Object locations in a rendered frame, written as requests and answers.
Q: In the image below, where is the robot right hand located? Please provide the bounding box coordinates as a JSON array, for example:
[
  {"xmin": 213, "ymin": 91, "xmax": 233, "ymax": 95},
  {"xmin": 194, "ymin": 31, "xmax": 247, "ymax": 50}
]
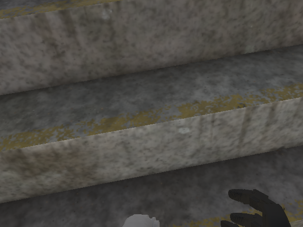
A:
[{"xmin": 221, "ymin": 189, "xmax": 292, "ymax": 227}]

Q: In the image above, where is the left robot thigh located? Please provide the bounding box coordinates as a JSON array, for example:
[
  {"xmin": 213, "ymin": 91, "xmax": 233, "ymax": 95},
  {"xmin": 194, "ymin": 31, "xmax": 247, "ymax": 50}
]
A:
[{"xmin": 122, "ymin": 214, "xmax": 160, "ymax": 227}]

